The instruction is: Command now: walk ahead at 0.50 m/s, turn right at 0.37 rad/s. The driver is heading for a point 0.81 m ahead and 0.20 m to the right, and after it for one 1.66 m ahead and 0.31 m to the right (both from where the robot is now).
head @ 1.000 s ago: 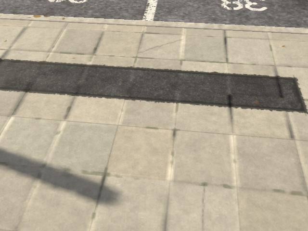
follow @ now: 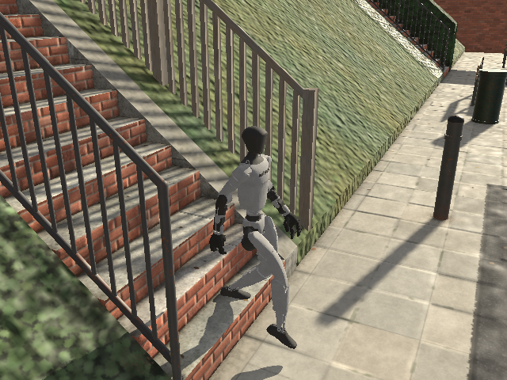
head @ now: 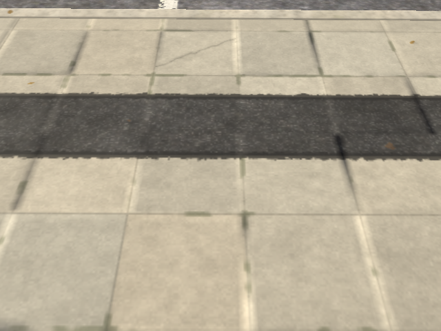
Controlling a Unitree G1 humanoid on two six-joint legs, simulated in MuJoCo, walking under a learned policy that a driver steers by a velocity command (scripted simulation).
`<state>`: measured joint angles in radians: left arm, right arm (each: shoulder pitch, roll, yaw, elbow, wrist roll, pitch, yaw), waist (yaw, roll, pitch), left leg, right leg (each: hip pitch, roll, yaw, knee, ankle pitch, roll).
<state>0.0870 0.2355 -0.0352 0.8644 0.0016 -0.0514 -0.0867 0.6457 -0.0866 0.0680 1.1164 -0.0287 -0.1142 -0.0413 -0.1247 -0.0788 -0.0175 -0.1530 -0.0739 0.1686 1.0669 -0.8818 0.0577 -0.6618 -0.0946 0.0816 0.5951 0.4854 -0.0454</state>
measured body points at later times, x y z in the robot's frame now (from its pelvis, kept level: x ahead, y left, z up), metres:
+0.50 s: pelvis +0.28 +0.02 -0.10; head +0.31 +0.03 +0.35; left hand +0.46 +0.24 -0.23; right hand +0.40 -0.27 -0.18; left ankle +0.41 +0.10 -0.82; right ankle +0.20 -0.11 -0.75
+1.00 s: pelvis +0.37 -0.05 -0.07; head +0.38 -0.09 +0.38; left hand +0.53 +0.16 -0.19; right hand +0.38 -0.37 -0.19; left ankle +0.53 +0.04 -0.75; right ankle +0.28 -0.10 -0.82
